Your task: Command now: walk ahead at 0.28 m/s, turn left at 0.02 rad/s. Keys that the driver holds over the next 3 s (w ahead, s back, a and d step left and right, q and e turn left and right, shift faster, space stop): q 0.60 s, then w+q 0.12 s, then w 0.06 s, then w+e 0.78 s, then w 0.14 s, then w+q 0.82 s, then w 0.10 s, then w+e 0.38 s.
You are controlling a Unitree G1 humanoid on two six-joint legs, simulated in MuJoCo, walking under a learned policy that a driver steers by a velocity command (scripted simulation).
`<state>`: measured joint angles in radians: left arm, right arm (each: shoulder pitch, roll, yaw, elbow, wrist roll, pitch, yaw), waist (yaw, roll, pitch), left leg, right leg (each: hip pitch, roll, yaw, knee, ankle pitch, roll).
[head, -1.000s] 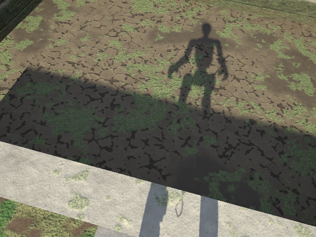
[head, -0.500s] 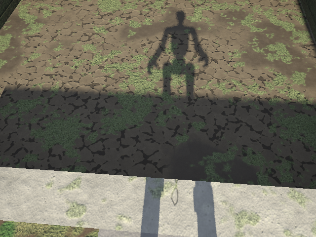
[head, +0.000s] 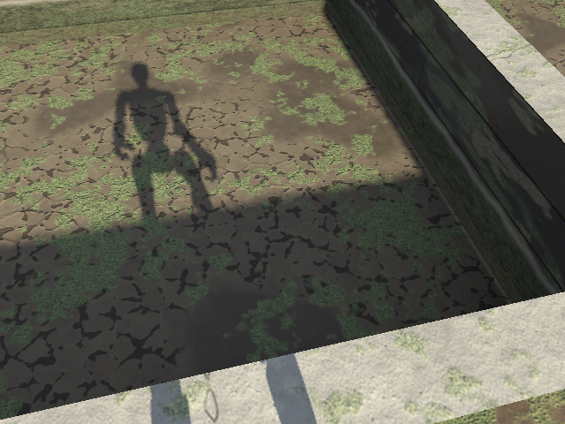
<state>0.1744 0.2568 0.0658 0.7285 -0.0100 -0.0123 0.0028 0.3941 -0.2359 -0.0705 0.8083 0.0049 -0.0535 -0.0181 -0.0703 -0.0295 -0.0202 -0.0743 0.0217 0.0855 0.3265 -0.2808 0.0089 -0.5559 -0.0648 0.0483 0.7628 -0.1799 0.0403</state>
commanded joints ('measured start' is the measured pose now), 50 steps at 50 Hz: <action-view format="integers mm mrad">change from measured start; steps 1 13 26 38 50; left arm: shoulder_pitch -91 -51 -20 -131 135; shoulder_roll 54 73 59 105 114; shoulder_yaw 6 12 21 38 13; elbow -91 -19 16 -19 82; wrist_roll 2 49 31 0 -7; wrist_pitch -32 -16 46 1 -55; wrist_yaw -6 41 43 22 -23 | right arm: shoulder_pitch -18 -14 -54 -121 -155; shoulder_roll -195 -115 -289 -172 -117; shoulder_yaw -42 -44 -84 -25 7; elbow -43 -75 -195 -241 -207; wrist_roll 10 15 1 -12 -1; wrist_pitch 7 113 106 45 38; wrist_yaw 2 -70 -23 -26 6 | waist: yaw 19 43 60 54 118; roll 164 -132 378 157 99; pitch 82 -13 -20 -17 19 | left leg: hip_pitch -93 -449 28 -25 -300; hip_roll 211 22 271 152 106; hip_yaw -189 -118 -432 -461 -309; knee -52 855 70 -55 110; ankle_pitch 324 -135 599 -153 -234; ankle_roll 196 -91 169 239 165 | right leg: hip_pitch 113 306 -12 -78 419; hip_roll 57 -218 -49 43 37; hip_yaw -75 12 -270 14 -31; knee -154 -485 221 98 -245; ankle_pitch -18 220 -424 -102 -58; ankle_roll -11 -263 11 18 -129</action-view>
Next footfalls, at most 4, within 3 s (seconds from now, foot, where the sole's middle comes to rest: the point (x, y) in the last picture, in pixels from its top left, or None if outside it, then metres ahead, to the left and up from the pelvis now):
0.08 right None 0.14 -0.15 -0.78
0.50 left None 0.09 0.10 -0.78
1.00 right None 0.22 -0.09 -0.78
1.40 left None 0.37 0.17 -0.78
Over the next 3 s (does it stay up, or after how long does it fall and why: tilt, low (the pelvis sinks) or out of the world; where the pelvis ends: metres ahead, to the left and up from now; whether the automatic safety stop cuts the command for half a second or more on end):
stays up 0.39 0.06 -0.02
